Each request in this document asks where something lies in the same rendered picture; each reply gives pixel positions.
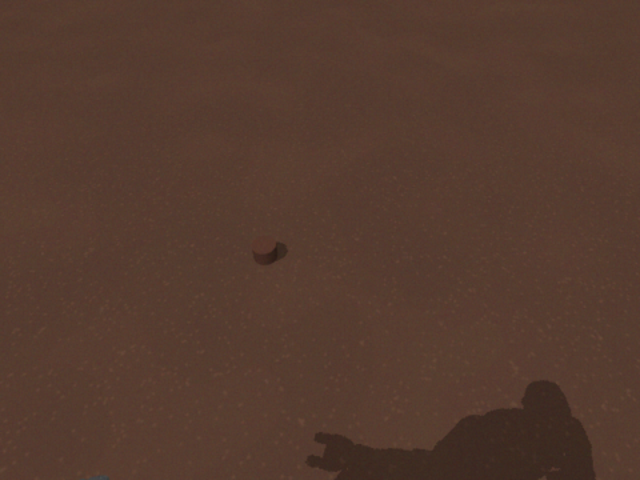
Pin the tin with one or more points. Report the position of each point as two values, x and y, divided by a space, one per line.
264 250

